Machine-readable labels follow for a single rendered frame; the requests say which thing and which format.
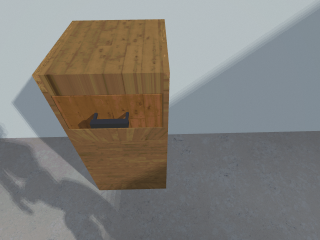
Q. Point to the drawer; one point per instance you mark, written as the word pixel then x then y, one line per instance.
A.
pixel 145 110

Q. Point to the handle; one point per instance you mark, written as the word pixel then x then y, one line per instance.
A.
pixel 109 123

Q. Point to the cabinet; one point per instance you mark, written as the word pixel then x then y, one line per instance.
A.
pixel 113 57

